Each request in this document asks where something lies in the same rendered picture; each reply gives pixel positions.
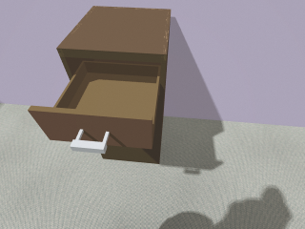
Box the cabinet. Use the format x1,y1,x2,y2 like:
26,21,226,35
56,6,172,164

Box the handle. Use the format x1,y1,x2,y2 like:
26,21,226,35
70,129,110,154

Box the drawer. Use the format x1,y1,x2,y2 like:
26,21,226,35
28,60,161,149

